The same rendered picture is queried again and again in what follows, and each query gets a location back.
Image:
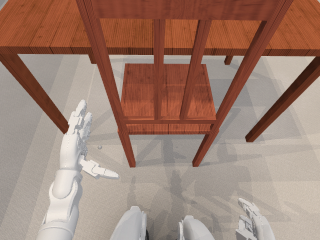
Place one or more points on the chair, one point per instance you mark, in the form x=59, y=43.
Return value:
x=175, y=99

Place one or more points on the left robot hand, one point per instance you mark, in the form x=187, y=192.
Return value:
x=73, y=144

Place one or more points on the robot right shin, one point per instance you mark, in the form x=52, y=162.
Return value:
x=188, y=217

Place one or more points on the left robot forearm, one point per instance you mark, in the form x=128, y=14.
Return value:
x=64, y=194

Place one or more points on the right robot hand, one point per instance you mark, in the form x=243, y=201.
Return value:
x=257, y=229

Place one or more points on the table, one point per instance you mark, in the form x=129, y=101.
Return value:
x=56, y=27

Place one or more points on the right robot thigh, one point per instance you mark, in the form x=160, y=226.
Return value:
x=193, y=229

